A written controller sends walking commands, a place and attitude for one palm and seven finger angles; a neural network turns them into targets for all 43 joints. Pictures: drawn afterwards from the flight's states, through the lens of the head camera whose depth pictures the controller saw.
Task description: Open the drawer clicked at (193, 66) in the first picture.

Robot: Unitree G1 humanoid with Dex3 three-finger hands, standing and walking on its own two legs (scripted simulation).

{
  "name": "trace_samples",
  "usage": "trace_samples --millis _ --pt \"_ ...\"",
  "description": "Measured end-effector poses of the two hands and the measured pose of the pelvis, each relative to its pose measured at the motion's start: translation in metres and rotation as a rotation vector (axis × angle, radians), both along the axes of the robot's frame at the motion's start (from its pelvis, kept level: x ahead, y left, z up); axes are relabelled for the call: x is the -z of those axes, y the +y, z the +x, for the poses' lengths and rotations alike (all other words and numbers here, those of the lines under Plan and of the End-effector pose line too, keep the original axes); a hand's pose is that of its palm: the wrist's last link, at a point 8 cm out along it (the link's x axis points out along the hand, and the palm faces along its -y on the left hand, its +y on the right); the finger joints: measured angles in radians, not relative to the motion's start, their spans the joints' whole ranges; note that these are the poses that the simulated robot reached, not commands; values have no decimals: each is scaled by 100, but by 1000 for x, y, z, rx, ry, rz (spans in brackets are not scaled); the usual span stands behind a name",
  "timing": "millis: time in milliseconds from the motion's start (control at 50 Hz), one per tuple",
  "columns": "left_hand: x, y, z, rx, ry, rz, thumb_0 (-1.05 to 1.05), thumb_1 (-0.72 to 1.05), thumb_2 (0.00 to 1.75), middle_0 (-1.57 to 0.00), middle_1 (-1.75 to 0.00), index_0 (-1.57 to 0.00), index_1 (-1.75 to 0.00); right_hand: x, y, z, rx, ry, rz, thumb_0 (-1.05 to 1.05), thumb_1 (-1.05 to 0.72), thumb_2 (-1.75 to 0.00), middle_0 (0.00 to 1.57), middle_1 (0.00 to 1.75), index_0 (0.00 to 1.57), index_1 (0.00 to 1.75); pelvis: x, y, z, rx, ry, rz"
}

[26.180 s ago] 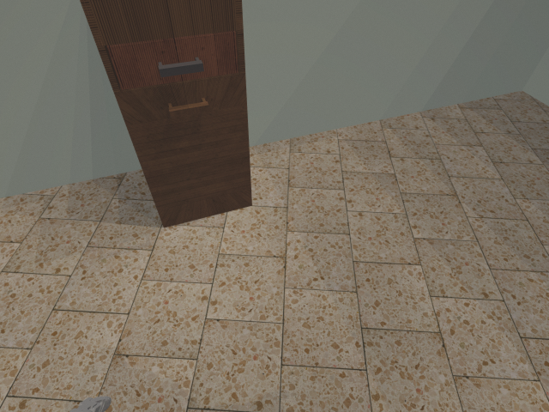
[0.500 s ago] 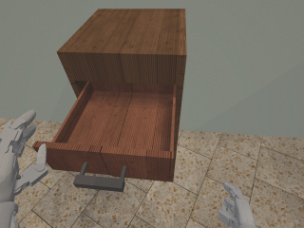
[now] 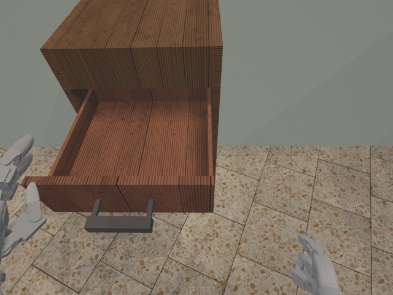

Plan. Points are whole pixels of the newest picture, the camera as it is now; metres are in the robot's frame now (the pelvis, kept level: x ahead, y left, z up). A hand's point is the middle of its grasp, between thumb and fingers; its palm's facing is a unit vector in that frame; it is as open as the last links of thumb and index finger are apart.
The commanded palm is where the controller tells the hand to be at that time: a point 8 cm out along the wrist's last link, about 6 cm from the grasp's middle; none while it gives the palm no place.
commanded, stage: step back with the hand held close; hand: left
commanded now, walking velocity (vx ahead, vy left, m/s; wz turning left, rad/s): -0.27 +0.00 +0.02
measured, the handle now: (122, 213) +0.28 +0.18 -0.01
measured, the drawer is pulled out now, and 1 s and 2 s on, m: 0.30 0.30 0.30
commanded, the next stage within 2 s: stop stepping back and stand still in 1.04 s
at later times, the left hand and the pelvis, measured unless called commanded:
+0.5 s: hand out of the picture +0.11 +0.25 +0.17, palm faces +0.40 -0.80 -0.44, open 7.4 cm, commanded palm +0.05 +0.30 +0.18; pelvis -0.08 +0.02 -0.01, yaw +1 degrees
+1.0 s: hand out of the picture +0.06 +0.26 +0.16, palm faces +0.32 -0.82 -0.47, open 7.4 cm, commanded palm -0.01 +0.29 +0.18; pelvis -0.15 +0.01 -0.01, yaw -1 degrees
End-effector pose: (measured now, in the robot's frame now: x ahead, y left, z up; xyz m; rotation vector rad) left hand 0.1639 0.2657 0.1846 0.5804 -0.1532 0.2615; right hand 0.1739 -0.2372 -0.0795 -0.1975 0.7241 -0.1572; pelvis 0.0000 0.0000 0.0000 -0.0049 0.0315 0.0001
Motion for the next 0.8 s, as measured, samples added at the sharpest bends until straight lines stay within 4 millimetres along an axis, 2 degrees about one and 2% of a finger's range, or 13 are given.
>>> trace_samples --millis 120,400,600,660,800 --pt "0 8 -19 21 7 30 1 89 90 -22 -30 -21 -30 -1 2 -22 33 16 -9 1 -90 -90 20 30 20 30 2 5 -18 2 2 2" --pt "2 20 -83 -38 -122 -15 1 89 90 -22 -30 -21 -30 -5 23 -62 -51 -36 -28 1 -90 -90 20 30 21 30 10 10 -67 -12 -10 -12" --pt "-1 31 -99 -31 -193 19 1 89 90 -21 -30 -21 -30 -1 29 -98 -42 -30 -42 1 -90 -90 20 30 21 30 14 17 -89 -24 -22 -27" --pt "-4 27 -106 -22 -210 53 1 89 90 -21 -30 -21 -30 4 30 -104 -57 -38 -23 1 -90 -90 20 30 21 30 19 11 -94 -11 -7 -10" --pt "-2 12 -114 51 -207 -12 1 89 90 -21 -30 -21 -30 6 23 -121 -59 -8 -28 1 -90 -90 20 30 21 30 16 11 -114 -12 -15 -21"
